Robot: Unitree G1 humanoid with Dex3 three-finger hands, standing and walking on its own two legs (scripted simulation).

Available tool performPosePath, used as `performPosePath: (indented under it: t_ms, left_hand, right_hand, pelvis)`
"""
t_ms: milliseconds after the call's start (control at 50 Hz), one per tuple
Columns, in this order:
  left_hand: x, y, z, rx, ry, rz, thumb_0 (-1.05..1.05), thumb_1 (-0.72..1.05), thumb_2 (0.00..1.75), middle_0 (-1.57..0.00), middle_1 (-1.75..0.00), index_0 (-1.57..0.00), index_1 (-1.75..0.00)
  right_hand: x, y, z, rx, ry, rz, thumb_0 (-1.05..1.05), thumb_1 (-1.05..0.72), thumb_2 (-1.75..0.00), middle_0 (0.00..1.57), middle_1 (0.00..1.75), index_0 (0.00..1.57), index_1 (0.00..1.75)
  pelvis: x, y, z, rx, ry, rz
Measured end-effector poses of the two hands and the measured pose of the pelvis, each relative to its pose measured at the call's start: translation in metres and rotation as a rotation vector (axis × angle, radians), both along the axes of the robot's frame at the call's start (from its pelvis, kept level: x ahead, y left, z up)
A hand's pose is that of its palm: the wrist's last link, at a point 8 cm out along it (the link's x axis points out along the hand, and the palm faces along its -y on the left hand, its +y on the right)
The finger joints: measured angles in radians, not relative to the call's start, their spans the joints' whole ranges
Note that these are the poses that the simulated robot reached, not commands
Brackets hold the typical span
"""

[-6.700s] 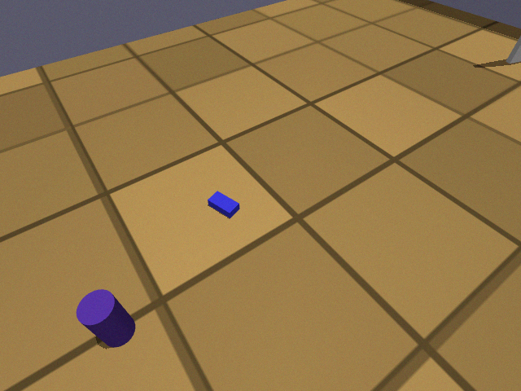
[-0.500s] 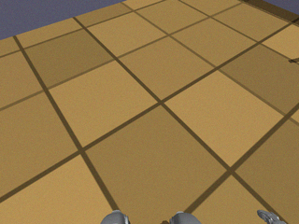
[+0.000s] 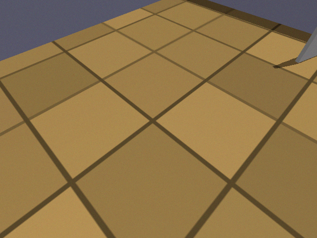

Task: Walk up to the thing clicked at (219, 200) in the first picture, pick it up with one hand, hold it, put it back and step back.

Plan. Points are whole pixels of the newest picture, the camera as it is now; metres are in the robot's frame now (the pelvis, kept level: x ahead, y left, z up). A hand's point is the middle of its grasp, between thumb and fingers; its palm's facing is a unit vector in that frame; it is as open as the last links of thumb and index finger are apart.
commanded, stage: walk up
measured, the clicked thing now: out of the picture +0.05 +0.44 -0.73
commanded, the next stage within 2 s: stand in 0.46 s
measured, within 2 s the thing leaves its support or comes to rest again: neither
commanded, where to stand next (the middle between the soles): +0.07 +0.03 m, yaw +1 degrees
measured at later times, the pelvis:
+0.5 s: pelvis +0.01 +0.00 +0.02, yaw -1 degrees
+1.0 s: pelvis +0.02 +0.02 +0.03, yaw +0 degrees
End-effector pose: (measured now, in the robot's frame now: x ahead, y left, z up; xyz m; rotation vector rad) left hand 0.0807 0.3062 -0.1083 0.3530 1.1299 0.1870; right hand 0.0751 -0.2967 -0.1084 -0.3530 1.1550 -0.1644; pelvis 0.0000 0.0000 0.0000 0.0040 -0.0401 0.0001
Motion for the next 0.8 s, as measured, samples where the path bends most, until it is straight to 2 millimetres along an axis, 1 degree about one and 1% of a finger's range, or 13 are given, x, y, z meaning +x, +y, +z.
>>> performPosePath:
  t_ms: [100, 220, 340, 520, 660, 800]
  left_hand:
    - [0.021, -0.011, 0.009, -0.017, -0.036, -0.024, 0.0, 0.9, 0.9, -0.21, -0.3, -0.2, -0.3]
    - [0.031, -0.018, 0.019, -0.015, -0.034, -0.037, 0.0, 0.9, 0.9, -0.21, -0.3, -0.2, -0.3]
    - [0.031, -0.018, 0.023, -0.014, 0.001, -0.029, 0.0, 0.9, 0.9, -0.21, -0.3, -0.2, -0.3]
    - [0.032, -0.014, 0.02, -0.035, 0.039, -0.009, 0.0, 0.9, 0.9, -0.21, -0.3, -0.2, -0.3]
    - [0.03, -0.008, 0.019, -0.045, 0.045, 0.01, 0.0, 0.9, 0.9, -0.21, -0.3, -0.2, -0.3]
    - [0.019, 0.001, 0.018, -0.044, 0.073, 0.033, 0.0, 0.9, 0.9, -0.2, -0.3, -0.2, -0.3]
  right_hand:
    - [-0.003, -0.005, 0.003, 0.009, -0.006, -0.024, 0.01, -0.9, -0.89, 0.2, 0.3, 0.21, 0.3]
    - [-0.004, -0.013, 0.005, 0.012, -0.002, -0.046, 0.01, -0.9, -0.89, 0.2, 0.3, 0.21, 0.3]
    - [-0.008, -0.015, 0.007, 0.015, 0.034, -0.06, 0.01, -0.9, -0.89, 0.2, 0.3, 0.21, 0.3]
    - [-0.013, -0.006, 0.012, 0.011, 0.072, -0.082, 0.01, -0.9, -0.89, 0.2, 0.3, 0.21, 0.3]
    - [-0.005, 0.005, 0.017, 0.013, 0.076, -0.075, 0.01, -0.9, -0.89, 0.2, 0.3, 0.21, 0.3]
    - [0.009, 0.014, 0.019, 0.017, 0.062, -0.058, 0.01, -0.9, -0.89, 0.2, 0.3, 0.21, 0.3]
  pelvis:
    - [0.0, -0.002, 0.006, 0.008, -0.001, -0.004]
    - [0.0, -0.004, 0.013, 0.01, -0.001, -0.013]
    - [0.002, -0.003, 0.019, 0.007, 0.003, -0.02]
    - [0.008, 0.003, 0.026, 0.001, 0.006, -0.02]
    - [0.009, 0.009, 0.029, -0.001, 0.008, -0.01]
    - [0.011, 0.015, 0.03, -0.002, 0.016, -0.003]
